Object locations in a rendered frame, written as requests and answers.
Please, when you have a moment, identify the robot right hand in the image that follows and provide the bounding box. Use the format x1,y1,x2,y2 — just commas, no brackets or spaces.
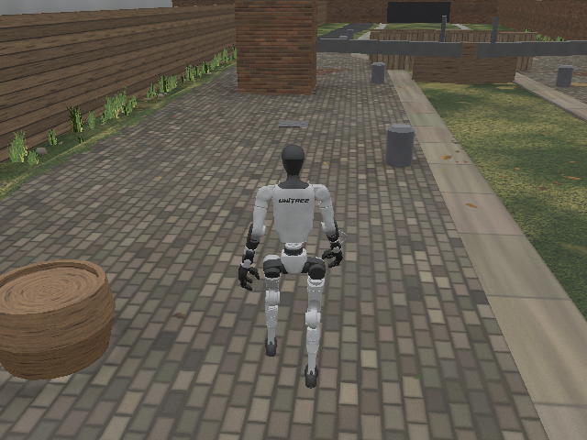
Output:
322,249,343,268

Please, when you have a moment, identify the left robot forearm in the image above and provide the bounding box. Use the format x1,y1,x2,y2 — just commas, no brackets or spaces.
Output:
240,223,260,269

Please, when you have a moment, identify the robot left upper arm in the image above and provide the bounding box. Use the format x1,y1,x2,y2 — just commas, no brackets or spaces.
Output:
251,185,274,237

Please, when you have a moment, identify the robot right upper arm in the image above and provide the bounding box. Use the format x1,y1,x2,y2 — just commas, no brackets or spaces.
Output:
312,184,336,233

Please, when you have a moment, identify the robot left hand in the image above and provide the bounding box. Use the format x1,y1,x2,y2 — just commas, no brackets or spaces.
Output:
238,264,260,291

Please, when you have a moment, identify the left robot foot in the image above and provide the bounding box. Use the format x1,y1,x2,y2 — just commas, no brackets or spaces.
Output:
265,337,277,357

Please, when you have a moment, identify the left robot thigh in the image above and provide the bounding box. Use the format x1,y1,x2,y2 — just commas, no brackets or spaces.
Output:
263,255,282,306

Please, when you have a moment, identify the right robot forearm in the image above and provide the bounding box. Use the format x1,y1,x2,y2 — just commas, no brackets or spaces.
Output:
326,219,341,253

